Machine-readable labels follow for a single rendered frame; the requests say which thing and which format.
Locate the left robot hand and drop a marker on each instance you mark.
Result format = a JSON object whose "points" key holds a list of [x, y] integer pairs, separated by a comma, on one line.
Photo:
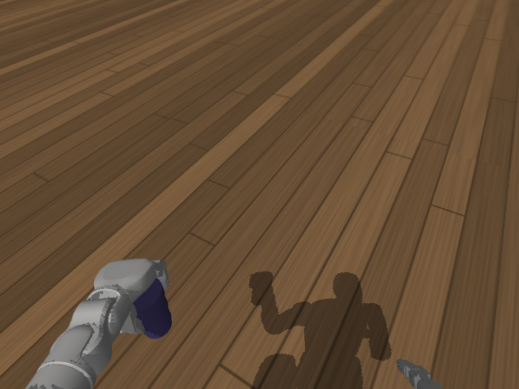
{"points": [[134, 277]]}

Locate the left robot arm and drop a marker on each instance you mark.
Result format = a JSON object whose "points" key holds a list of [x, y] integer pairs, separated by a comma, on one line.
{"points": [[84, 349]]}

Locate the right robot hand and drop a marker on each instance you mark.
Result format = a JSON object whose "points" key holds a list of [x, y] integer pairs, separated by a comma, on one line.
{"points": [[419, 378]]}

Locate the cup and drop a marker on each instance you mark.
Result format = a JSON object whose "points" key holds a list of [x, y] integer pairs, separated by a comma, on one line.
{"points": [[152, 309]]}

